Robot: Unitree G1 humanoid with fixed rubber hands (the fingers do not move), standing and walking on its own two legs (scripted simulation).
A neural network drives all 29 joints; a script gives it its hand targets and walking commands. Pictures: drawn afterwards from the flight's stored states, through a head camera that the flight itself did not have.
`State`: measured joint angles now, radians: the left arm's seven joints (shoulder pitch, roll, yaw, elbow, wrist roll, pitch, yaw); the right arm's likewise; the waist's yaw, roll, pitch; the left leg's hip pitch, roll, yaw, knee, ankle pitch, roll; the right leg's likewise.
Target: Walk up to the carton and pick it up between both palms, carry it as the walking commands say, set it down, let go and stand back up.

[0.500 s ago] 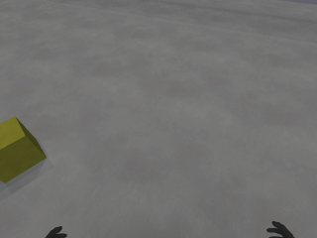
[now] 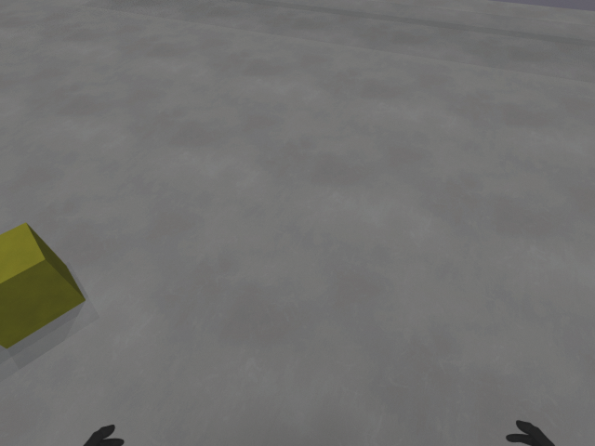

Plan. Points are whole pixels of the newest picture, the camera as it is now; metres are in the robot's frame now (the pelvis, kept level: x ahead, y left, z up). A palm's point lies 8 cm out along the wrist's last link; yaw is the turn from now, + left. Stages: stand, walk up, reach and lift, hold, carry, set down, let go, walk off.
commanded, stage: walk up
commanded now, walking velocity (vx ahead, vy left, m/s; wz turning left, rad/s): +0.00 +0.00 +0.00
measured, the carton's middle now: (16, 285) +0.73 +1.08 -0.64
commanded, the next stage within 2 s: none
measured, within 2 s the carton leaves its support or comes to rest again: neither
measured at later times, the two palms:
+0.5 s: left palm out of the picture +0.00 +0.47 -0.09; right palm (411, 325) +0.30 -0.16 -0.08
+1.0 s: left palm out of the picture -0.10 +0.51 -0.08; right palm (246, 224) +0.52 +0.14 -0.08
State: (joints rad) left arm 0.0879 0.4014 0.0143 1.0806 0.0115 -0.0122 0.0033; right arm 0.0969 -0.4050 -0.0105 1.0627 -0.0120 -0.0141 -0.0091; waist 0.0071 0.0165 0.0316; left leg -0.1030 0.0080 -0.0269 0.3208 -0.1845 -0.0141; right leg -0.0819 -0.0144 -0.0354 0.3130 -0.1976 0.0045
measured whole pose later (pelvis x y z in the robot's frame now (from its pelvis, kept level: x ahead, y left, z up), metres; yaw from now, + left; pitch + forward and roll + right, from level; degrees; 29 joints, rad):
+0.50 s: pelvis +0.05 +0.10 -0.02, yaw +21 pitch +0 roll +0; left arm 0.25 0.53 0.08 0.85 0.00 -0.07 0.00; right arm 0.15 -0.47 -0.09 0.73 -0.03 0.03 0.11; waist -0.01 0.00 0.02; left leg -0.37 0.00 -0.01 0.56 -0.19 0.04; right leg -0.38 -0.11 -0.07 0.89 -0.50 0.01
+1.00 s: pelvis +0.15 +0.24 -0.03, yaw +40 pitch -1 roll +0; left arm 0.44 0.54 0.09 0.81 0.01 -0.09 0.01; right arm 0.05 -0.50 -0.12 0.72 -0.03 -0.01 0.13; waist 0.08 0.06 0.03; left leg -0.41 0.06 0.03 0.61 -0.20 0.04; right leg -0.20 -0.24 -0.22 0.79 -0.44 0.02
